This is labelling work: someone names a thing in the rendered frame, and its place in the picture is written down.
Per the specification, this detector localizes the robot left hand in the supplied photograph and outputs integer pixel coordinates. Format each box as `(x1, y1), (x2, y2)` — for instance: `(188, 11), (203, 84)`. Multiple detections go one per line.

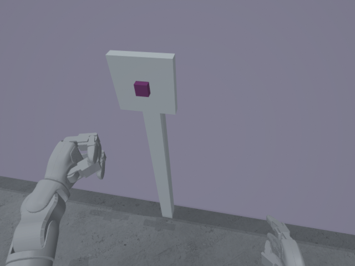
(44, 132), (107, 190)

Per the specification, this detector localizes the left robot forearm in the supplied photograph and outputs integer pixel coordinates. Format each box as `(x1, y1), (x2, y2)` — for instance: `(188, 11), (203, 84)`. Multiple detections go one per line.
(6, 179), (70, 266)

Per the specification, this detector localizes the robot right hand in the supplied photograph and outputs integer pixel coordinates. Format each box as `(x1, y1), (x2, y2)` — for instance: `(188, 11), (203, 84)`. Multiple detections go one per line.
(261, 215), (305, 266)

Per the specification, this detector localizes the button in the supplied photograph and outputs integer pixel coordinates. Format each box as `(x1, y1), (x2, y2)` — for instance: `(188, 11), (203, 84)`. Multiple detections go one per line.
(134, 81), (150, 97)

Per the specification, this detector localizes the panel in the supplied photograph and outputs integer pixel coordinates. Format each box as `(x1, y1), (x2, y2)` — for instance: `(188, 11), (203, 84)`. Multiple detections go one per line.
(105, 50), (178, 218)

